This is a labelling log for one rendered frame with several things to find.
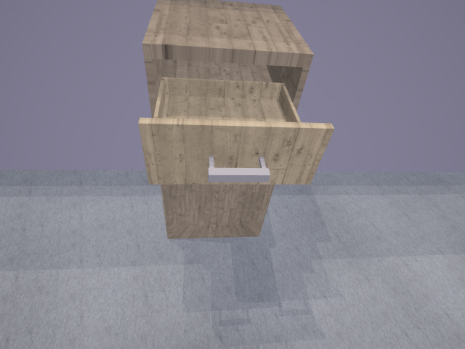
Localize cabinet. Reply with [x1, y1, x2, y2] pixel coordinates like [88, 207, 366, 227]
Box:
[142, 0, 314, 239]

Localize handle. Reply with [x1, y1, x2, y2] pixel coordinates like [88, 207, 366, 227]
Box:
[208, 156, 270, 182]

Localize drawer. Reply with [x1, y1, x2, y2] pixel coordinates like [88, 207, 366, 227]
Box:
[138, 77, 334, 185]

